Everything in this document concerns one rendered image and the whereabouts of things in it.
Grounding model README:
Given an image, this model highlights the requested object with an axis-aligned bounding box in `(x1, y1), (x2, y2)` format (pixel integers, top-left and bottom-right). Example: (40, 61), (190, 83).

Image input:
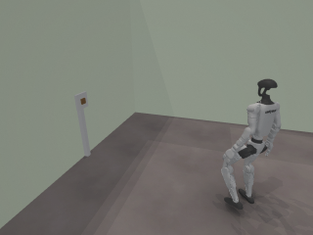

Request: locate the robot left hand
(222, 149), (236, 165)

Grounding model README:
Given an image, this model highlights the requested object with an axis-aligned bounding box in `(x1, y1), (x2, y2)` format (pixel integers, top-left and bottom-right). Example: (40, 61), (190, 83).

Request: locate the robot right forearm
(266, 127), (281, 144)

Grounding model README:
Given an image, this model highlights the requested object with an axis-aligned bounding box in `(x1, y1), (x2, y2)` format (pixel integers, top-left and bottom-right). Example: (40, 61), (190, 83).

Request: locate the robot right upper arm
(272, 102), (282, 129)

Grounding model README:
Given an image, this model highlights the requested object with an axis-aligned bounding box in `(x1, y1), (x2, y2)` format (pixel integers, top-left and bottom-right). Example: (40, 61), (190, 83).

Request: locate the left robot thigh
(222, 145), (253, 174)

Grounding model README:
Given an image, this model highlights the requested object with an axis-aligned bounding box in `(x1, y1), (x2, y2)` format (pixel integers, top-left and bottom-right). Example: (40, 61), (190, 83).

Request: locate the robot left upper arm
(246, 103), (260, 135)

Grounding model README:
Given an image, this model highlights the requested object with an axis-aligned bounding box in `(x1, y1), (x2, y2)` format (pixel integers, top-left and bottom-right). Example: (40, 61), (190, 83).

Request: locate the robot right hand
(265, 141), (273, 157)

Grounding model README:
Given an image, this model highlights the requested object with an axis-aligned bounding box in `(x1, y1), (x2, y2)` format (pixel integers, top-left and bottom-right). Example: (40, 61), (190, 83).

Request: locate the button
(80, 98), (86, 105)

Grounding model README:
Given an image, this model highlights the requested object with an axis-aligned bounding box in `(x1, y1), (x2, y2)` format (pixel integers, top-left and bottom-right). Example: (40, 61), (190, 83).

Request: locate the panel
(74, 91), (91, 157)

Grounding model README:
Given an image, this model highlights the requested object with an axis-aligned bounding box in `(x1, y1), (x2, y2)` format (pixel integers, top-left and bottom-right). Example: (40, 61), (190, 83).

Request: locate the left robot foot
(224, 197), (244, 210)

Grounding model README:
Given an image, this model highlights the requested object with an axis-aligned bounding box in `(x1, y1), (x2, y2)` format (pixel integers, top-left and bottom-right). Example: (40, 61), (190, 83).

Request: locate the robot left forearm
(231, 127), (251, 153)

